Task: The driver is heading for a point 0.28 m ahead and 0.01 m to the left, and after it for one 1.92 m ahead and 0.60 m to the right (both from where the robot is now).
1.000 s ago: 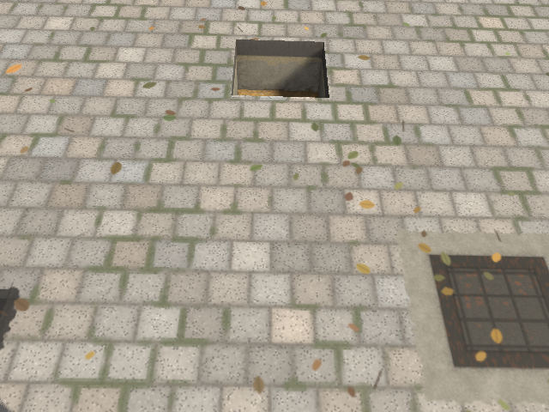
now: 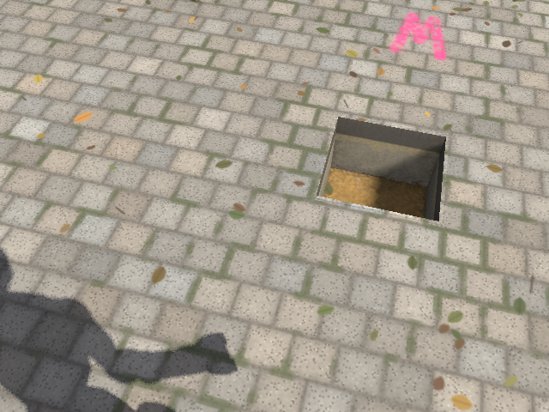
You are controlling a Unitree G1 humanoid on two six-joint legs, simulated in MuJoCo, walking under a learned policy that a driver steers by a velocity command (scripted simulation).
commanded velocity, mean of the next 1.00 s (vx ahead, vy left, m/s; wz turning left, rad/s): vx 0.50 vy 0.00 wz -0.27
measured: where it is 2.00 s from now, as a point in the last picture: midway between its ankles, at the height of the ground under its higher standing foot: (375, 210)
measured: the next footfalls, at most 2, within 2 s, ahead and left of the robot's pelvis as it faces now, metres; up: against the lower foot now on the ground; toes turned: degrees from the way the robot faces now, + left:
right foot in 0.54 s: +0.49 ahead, -0.11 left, +0.00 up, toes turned -7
left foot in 1.00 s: +0.79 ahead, +0.03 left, +0.00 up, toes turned -25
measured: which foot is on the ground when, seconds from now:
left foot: down 0.00-0.56, up 0.58-0.98, down 1.00-1.00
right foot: down 0.00-0.00, up 0.02-0.52, down 0.54-1.00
